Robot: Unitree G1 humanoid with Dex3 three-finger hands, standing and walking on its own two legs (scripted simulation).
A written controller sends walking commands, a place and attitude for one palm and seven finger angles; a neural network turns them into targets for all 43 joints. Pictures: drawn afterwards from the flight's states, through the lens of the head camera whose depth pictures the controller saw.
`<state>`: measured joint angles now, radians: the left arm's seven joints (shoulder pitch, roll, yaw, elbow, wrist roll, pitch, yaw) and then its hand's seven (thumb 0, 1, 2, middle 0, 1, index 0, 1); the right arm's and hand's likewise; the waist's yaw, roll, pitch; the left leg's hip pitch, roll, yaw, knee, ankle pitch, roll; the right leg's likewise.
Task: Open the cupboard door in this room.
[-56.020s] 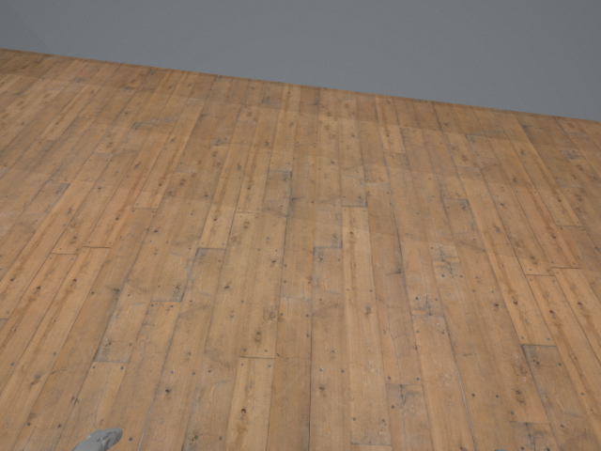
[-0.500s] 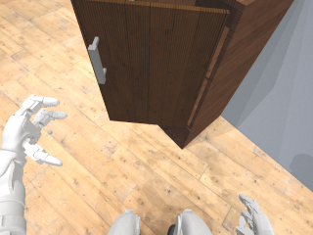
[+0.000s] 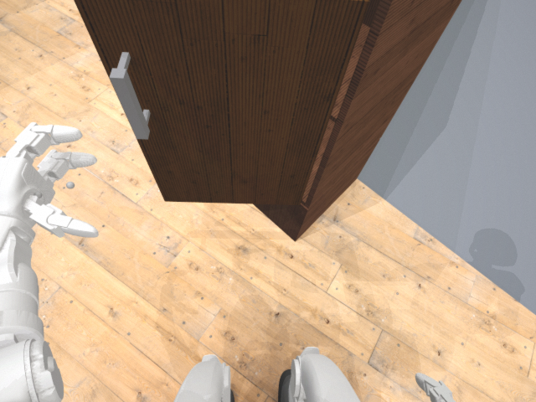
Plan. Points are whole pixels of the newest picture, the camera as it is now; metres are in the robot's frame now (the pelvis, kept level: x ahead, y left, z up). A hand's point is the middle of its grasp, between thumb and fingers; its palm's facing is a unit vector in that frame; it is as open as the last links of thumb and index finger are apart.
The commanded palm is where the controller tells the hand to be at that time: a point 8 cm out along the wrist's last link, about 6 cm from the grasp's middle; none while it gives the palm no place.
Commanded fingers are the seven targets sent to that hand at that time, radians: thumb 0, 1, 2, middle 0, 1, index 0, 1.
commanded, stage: move the hooked fingers beside the handle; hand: left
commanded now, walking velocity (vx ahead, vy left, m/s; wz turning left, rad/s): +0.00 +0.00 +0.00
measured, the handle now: (134, 98) +0.58 +0.23 +0.04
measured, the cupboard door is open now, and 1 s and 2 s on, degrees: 44 44 44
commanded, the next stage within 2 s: slide the fingers in behind the handle in 1.62 s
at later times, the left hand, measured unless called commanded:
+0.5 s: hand (80, 145) +0.47 +0.28 +0.05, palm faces -0.03 -1.00 +0.00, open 14.0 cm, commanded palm +0.46 +0.32 +0.04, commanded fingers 0.00 -0.50 0.30 -0.30 -1.20 -0.30 -1.20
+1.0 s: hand (96, 115) +0.54 +0.28 +0.04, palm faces -0.04 -1.00 -0.02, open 14.0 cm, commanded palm +0.52 +0.31 +0.04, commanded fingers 0.00 -0.50 0.30 -0.30 -1.20 -0.30 -1.20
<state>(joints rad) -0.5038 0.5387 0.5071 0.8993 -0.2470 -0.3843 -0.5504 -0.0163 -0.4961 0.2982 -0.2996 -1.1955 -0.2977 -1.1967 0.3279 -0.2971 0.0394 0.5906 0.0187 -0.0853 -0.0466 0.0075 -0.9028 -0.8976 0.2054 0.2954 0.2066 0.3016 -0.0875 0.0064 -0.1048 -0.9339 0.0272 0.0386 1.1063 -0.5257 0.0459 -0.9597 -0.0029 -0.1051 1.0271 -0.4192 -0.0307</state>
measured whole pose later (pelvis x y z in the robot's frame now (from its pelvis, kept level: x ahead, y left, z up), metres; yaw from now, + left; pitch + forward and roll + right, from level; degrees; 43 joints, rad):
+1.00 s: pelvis +0.00 +0.02 -0.02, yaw -3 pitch +29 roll -6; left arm -0.98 0.81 0.57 1.20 -0.08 -0.33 -0.51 -0.02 -0.49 0.30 -0.30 -1.20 -0.30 -1.20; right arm 0.40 -0.30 0.09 0.57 -0.02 0.09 -0.01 0.00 -0.90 -0.90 0.21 0.30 0.21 0.30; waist -0.23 0.03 -0.08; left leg -1.18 0.05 0.02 1.22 -0.55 0.07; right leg -1.18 0.02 -0.12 1.07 -0.41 -0.01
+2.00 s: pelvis +0.00 +0.02 -0.02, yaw -2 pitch +28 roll -6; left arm -0.94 0.73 0.52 1.18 -0.10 -0.35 -0.47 -0.02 -0.50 0.30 -0.30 -1.20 -0.30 -1.20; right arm 0.37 -0.28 0.08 0.58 -0.01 0.09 0.00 0.00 -0.90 -0.90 0.21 0.30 0.21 0.30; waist -0.21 0.03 -0.10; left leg -1.15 0.05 0.01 1.21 -0.56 0.07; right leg -1.15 0.02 -0.13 1.07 -0.42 -0.01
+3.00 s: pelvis +0.01 +0.00 -0.01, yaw -1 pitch +26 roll -4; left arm -0.87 0.53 0.42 1.13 -0.11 -0.42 -0.29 -0.02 -0.50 0.30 -0.28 -1.20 -0.28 -1.20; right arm 0.36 -0.27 0.05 0.60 -0.02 0.08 0.02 0.00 -0.90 -0.90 0.20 0.30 0.21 0.30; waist -0.18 0.03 -0.11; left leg -1.06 0.04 0.03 1.15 -0.55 0.05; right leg -1.08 0.01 -0.11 1.05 -0.43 -0.03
